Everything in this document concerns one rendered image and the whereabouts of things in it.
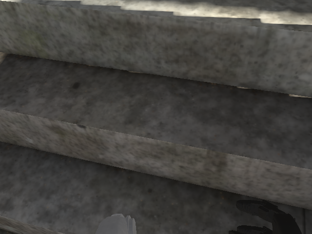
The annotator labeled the robot right hand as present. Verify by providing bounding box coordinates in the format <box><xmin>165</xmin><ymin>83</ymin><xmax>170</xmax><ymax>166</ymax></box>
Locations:
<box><xmin>228</xmin><ymin>200</ymin><xmax>302</xmax><ymax>234</ymax></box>

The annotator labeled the robot left thigh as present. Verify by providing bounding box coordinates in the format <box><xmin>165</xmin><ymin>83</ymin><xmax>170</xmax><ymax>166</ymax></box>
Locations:
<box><xmin>96</xmin><ymin>214</ymin><xmax>137</xmax><ymax>234</ymax></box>

